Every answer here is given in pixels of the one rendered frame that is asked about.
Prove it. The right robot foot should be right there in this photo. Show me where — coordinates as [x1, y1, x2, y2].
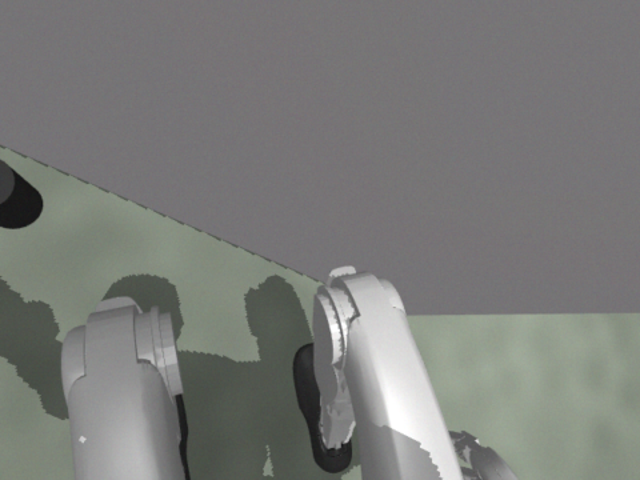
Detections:
[293, 343, 352, 473]

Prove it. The can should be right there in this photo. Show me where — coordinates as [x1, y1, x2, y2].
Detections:
[0, 159, 43, 229]

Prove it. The right robot hand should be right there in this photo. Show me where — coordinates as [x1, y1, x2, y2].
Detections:
[449, 431, 519, 480]

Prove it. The left robot foot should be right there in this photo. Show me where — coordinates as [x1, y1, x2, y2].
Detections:
[175, 394, 191, 480]

